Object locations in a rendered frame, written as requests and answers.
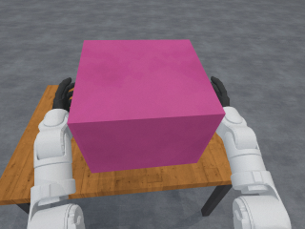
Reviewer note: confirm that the robot left hand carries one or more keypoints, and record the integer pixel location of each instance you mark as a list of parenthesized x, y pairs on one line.
[(62, 96)]

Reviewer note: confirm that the robot right upper arm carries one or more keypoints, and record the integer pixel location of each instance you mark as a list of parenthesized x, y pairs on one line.
[(259, 212)]

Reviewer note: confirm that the robot left upper arm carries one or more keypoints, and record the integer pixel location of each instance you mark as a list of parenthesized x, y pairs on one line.
[(68, 216)]

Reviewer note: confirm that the table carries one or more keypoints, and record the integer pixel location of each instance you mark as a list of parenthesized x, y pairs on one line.
[(212, 169)]

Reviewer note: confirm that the robot right hand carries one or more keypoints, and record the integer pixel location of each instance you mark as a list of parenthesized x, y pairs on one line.
[(220, 92)]

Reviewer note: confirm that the left robot forearm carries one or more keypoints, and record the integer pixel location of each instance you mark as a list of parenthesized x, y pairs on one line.
[(52, 162)]

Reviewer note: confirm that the carton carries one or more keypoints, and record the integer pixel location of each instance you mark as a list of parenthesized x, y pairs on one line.
[(141, 104)]

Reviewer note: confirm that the right robot forearm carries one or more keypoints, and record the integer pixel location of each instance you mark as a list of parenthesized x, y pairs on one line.
[(249, 174)]

